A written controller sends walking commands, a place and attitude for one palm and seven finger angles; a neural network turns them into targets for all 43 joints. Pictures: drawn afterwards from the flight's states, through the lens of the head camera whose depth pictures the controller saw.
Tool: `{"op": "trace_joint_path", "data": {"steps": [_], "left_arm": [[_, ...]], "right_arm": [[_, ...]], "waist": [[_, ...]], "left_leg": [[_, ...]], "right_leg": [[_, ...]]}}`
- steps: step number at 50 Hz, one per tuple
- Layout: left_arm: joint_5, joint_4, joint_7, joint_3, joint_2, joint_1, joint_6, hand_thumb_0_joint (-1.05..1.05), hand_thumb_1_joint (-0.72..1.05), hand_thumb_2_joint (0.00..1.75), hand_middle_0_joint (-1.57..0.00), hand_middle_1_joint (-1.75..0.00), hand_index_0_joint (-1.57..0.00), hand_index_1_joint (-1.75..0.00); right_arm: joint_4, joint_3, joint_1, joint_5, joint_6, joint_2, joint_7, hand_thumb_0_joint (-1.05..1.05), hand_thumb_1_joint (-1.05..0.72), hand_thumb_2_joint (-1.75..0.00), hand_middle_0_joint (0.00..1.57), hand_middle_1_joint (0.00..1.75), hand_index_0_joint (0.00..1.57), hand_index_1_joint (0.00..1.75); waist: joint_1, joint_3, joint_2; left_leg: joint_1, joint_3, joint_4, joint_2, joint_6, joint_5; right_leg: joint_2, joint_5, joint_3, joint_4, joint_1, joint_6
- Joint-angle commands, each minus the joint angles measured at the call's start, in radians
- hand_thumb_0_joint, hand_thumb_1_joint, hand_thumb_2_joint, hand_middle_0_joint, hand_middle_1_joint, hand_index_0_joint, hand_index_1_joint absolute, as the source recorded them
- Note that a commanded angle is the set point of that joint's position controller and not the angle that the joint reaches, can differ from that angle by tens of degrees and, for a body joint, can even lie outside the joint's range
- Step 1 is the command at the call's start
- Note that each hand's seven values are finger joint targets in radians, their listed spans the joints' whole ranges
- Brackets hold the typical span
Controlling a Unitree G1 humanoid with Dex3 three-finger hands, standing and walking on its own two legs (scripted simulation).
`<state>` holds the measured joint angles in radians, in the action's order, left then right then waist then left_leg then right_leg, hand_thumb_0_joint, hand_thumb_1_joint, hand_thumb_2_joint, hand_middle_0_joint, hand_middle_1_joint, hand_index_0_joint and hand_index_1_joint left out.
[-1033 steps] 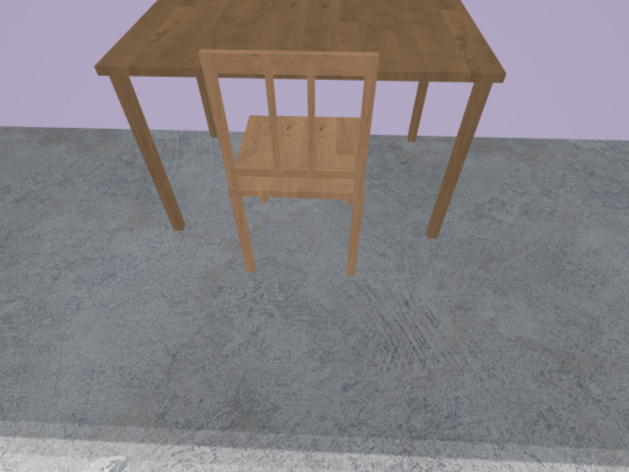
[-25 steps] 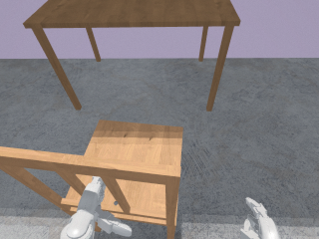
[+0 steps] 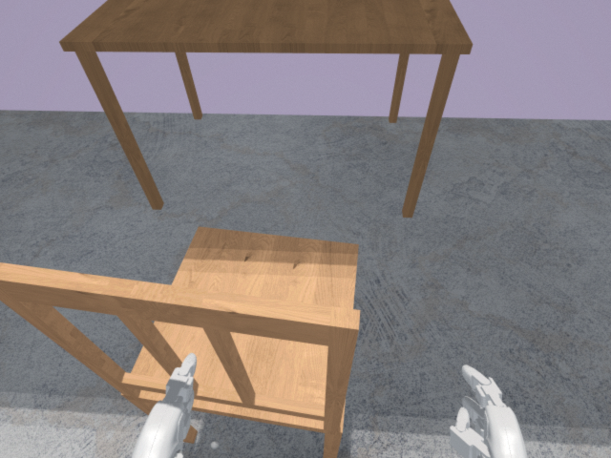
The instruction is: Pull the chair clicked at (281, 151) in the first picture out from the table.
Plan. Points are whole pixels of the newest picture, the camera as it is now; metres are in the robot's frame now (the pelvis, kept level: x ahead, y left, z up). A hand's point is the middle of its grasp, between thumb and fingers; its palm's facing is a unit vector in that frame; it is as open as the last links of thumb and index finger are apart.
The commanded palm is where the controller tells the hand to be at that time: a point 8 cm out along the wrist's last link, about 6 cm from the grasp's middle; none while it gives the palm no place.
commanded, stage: draw the fingers out of the gap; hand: left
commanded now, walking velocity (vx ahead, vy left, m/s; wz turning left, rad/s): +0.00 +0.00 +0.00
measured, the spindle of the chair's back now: (166, 356) +0.27 +0.22 -0.05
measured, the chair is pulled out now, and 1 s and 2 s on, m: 0.71 0.71 0.71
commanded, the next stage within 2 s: draw the hand back to the body in 0.18 s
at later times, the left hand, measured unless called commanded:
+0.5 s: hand (183, 449) +0.14 +0.13 +0.05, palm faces +0.08 -1.00 -0.02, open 17.5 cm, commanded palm +0.09 +0.19 +0.05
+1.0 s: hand (84, 423) +0.15 +0.21 +0.11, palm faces +0.24 -0.89 -0.39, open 16.1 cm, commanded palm +0.11 +0.25 +0.14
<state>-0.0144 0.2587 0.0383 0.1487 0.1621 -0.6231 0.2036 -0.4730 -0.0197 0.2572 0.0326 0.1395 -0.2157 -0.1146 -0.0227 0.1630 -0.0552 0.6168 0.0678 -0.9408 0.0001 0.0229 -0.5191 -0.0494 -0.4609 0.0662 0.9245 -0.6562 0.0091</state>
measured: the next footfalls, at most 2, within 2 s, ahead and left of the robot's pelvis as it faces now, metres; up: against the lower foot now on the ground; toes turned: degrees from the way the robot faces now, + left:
none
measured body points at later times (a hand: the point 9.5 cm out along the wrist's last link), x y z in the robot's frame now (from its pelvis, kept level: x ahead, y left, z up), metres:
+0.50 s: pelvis -0.01 +0.00 -0.02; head +0.03 +0.00 +0.43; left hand +0.13 +0.19 +0.05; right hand +0.18 -0.23 -0.08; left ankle -0.03 +0.14 -0.69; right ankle +0.00 -0.12 -0.69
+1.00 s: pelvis +0.00 +0.00 +0.02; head -0.01 -0.02 +0.47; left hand +0.13 +0.26 +0.13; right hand +0.18 -0.22 -0.06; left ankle -0.03 +0.14 -0.69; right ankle +0.00 -0.12 -0.69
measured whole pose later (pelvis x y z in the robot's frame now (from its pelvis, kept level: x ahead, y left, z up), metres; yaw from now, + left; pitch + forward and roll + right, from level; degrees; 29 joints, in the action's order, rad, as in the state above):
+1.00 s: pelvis +0.00 +0.00 +0.02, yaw +0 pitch +4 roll -2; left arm -0.05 0.47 0.12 -0.11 0.31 -0.72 0.00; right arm -0.56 -0.02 0.23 0.05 0.13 -0.19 -0.15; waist 0.04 0.10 -0.08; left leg 0.42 0.08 -0.81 0.02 0.02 -0.46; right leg -0.02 -0.39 0.09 0.75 -0.43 0.01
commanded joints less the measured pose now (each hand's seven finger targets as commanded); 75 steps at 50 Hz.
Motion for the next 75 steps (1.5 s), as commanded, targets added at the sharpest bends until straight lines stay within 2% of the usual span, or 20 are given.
{"op": "trace_joint_path", "data": {"steps": [1,15,16,18,21,26,32,35,38,40,41,43,46,48,54,58,61,69,72,75], "left_arm": [[0.013,0.248,-0.003,-0.018,0.055,-0.107,-0.065,0.00,-0.55,0.20,0.00,0.00,0.00,0.00],[0.045,0.347,-0.001,0.016,0.054,-0.275,-0.096,0.00,-0.55,0.20,0.00,0.00,0.00,0.00],[-0.088,0.462,-0.012,0.008,-0.042,-0.181,-0.219,0.00,-0.55,0.20,0.00,0.00,0.00,0.00],[-0.104,0.424,-0.019,-0.080,0.041,-0.226,-0.318,0.00,-0.55,0.20,0.00,0.00,0.00,0.00],[-0.119,0.425,-0.044,-0.103,0.040,-0.262,-0.437,0.00,-0.55,0.20,0.00,0.00,0.00,0.00],[-0.135,0.368,-0.136,-0.121,0.058,-0.260,-0.625,0.00,-0.55,0.20,0.00,0.00,0.00,0.00],[-0.205,0.431,-0.172,-0.252,0.137,-0.237,-0.526,0.00,-0.55,0.20,0.00,0.00,0.00,0.00],[-0.235,0.460,-0.160,-0.277,0.135,-0.197,-0.509,0.00,-0.55,0.20,0.00,0.00,0.00,0.00],[-0.243,0.457,-0.162,-0.302,0.159,-0.158,-0.500,0.00,-0.44,0.25,-0.01,-0.02,-0.01,-0.02],[-0.248,0.412,-0.178,-0.311,0.160,-0.153,-0.484,0.00,-0.37,0.29,-0.02,-0.04,-0.02,-0.04],[-0.072,0.411,-0.030,-0.398,0.359,-0.173,-0.381,0.00,-0.33,0.31,-0.03,-0.05,-0.03,-0.05],[-0.041,0.436,0.057,-0.329,0.233,-0.183,-0.297,0.00,-0.26,0.34,-0.04,-0.06,-0.04,-0.06],[-0.026,0.427,0.106,-0.334,0.246,-0.125,-0.255,0.00,-0.15,0.39,-0.05,-0.08,-0.05,-0.08],[-0.019,0.440,0.122,-0.342,0.263,-0.078,-0.248,0.00,-0.08,0.43,-0.07,-0.10,-0.07,-0.10],[-0.015,0.388,0.145,-0.411,0.295,-0.010,-0.253,0.00,0.14,0.53,-0.10,-0.14,-0.10,-0.14],[-0.014,0.410,0.146,-0.451,0.318,0.033,-0.267,0.00,0.28,0.60,-0.12,-0.17,-0.12,-0.17],[-0.019,0.388,0.145,-0.473,0.314,0.051,-0.270,0.00,0.39,0.65,-0.13,-0.19,-0.13,-0.19],[-0.029,0.383,0.146,-0.574,0.364,0.131,-0.278,0.00,0.68,0.80,-0.17,-0.26,-0.17,-0.26],[-0.032,0.420,0.145,-0.615,0.400,0.197,-0.280,0.00,0.79,0.85,-0.19,-0.28,-0.19,-0.28],[-0.039,0.381,0.147,-0.645,0.408,0.214,-0.283,0.00,0.90,0.90,-0.20,-0.30,-0.20,-0.30]], "right_arm": [[0.188,0.051,-0.086,0.002,0.060,-0.102,-0.010,0.00,-0.90,-0.90,0.20,0.30,0.20,0.30],[0.231,0.063,-0.082,0.008,0.054,-0.095,-0.022,0.00,-0.90,-0.90,0.20,0.30,0.20,0.30],[0.220,0.057,-0.082,0.008,0.078,-0.086,-0.018,0.00,-0.90,-0.90,0.20,0.30,0.20,0.30],[0.183,0.072,-0.075,0.009,0.096,-0.089,-0.016,0.00,-0.90,-0.90,0.20,0.30,0.20,0.30],[0.163,0.082,-0.083,0.017,0.098,-0.074,0.007,0.00,-0.90,-0.90,0.20,0.30,0.20,0.30],[0.137,0.100,-0.134,0.020,0.082,-0.067,0.049,0.00,-0.90,-0.90,0.20,0.30,0.20,0.30],[0.172,0.093,-0.153,0.045,0.051,-0.066,0.021,0.00,-0.90,-0.90,0.20,0.30,0.20,0.30],[0.159,0.084,-0.142,0.048,0.064,-0.063,0.003,0.00,-0.90,-0.90,0.20,0.30,0.20,0.30],[0.139,0.076,-0.138,0.047,0.087,-0.066,-0.005,0.00,-0.90,-0.90,0.20,0.30,0.20,0.30],[0.125,0.070,-0.141,0.052,0.103,-0.069,-0.008,0.00,-0.90,-0.90,0.20,0.30,0.20,0.30],[0.120,0.058,-0.122,0.023,0.072,-0.062,-0.029,0.00,-0.90,-0.90,0.20,0.30,0.20,0.30],[0.115,0.040,-0.122,0.017,0.059,-0.046,-0.036,0.00,-0.90,-0.90,0.20,0.30,0.20,0.30],[0.089,0.029,-0.151,0.010,0.044,-0.057,-0.041,0.00,-0.90,-0.90,0.20,0.30,0.20,0.30],[0.075,0.023,-0.163,0.006,0.052,-0.066,-0.043,0.00,-0.90,-0.90,0.20,0.30,0.20,0.30],[0.024,0.022,-0.183,-0.001,0.074,-0.077,-0.038,0.00,-0.90,-0.90,0.20,0.30,0.20,0.30],[0.002,0.024,-0.192,-0.005,0.084,-0.083,-0.027,0.00,-0.90,-0.90,0.20,0.30,0.20,0.30],[-0.011,0.028,-0.201,-0.006,0.081,-0.083,-0.020,0.00,-0.90,-0.90,0.20,0.30,0.20,0.30],[-0.038,0.038,-0.208,-0.008,0.069,-0.091,-0.010,0.00,-0.90,-0.90,0.20,0.30,0.20,0.30],[-0.043,0.037,-0.217,-0.006,0.069,-0.097,-0.004,0.00,-0.90,-0.90,0.20,0.30,0.20,0.30],[-0.053,0.040,-0.209,-0.007,0.064,-0.097,-0.002,0.00,-0.90,-0.90,0.20,0.30,0.20,0.30]], "waist": [[0.000,0.086,0.060],[0.006,0.082,0.059],[-0.006,0.050,0.110],[0.016,0.097,0.089],[0.029,0.113,0.021],[0.030,0.094,0.054],[0.043,0.137,0.036],[0.033,0.114,0.080],[0.031,0.094,0.043],[0.028,0.064,0.065],[0.104,0.096,0.012],[0.071,0.009,0.004],[0.063,-0.050,0.021],[0.063,-0.071,-0.021],[0.070,-0.110,0.004],[0.078,-0.100,-0.038],[0.078,-0.104,0.004],[0.086,-0.081,0.007],[0.088,-0.066,-0.067],[0.089,-0.062,-0.001]], "left_leg": [[-0.022,-0.036,0.117,-0.009,-0.043,0.301],[0.026,-0.029,0.080,-0.014,-0.046,0.256],[0.051,-0.025,0.046,-0.026,-0.038,0.259],[0.055,-0.025,0.032,-0.023,-0.033,0.275],[0.053,-0.032,0.014,-0.020,-0.025,0.304],[0.130,-0.031,-0.029,-0.005,-0.024,0.277],[0.071,-0.030,0.029,-0.005,-0.037,0.228],[0.037,-0.018,0.054,-0.001,-0.038,0.236],[-0.002,-0.013,0.082,0.001,-0.037,0.257],[-0.019,-0.013,0.103,0.006,-0.037,0.241],[-0.054,-0.015,0.169,0.043,-0.028,0.258],[-0.097,-0.024,0.202,0.042,-0.027,0.260],[-0.166,-0.022,0.259,0.047,-0.030,0.280],[-0.216,-0.023,0.301,0.044,-0.030,0.285],[-0.322,-0.021,0.411,0.048,-0.028,0.321],[-0.377,-0.022,0.461,0.049,-0.026,0.383],[-0.400,-0.028,0.481,0.053,-0.026,0.417],[-0.458,-0.038,0.507,0.059,-0.027,0.529],[-0.474,-0.038,0.510,0.057,-0.022,0.564],[-0.488,-0.040,0.516,0.062,-0.025,0.600]], "right_leg": [[0.004,0.257,0.024,-0.125,0.121,-0.013],[0.013,0.186,0.025,-0.090,0.056,-0.015],[0.023,0.206,0.054,-0.071,0.013,-0.013],[0.022,0.222,0.043,-0.050,0.030,-0.018],[0.019,0.239,0.037,-0.022,0.019,-0.020],[0.014,0.224,0.021,0.020,-0.018,-0.019],[0.013,0.161,0.009,-0.053,0.081,-0.017],[0.017,0.168,0.022,-0.086,0.095,-0.012],[0.013,0.185,0.023,-0.116,0.117,-0.011],[0.015,0.164,0.024,-0.145,0.120,-0.008],[-0.015,0.175,-0.018,-0.200,0.236,-0.042],[-0.020,0.184,0.004,-0.247,0.259,-0.038],[-0.019,0.210,0.017,-0.312,0.300,-0.036],[-0.020,0.214,0.013,-0.356,0.332,-0.036],[-0.020,0.258,0.013,-0.446,0.414,-0.035],[-0.022,0.320,0.008,-0.470,0.474,-0.038],[-0.021,0.357,0.009,-0.485,0.498,-0.032],[-0.023,0.483,0.003,-0.499,0.562,-0.030],[-0.023,0.506,-0.006,-0.503,0.580,-0.034],[-0.024,0.542,0.005,-0.500,0.591,-0.030]]}}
